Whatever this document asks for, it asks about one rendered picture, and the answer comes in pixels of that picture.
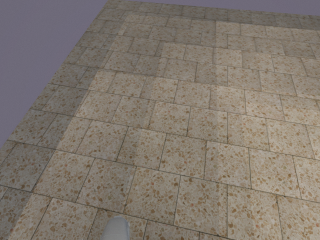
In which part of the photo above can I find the robot left thigh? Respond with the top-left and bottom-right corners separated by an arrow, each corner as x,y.
100,217 -> 130,240

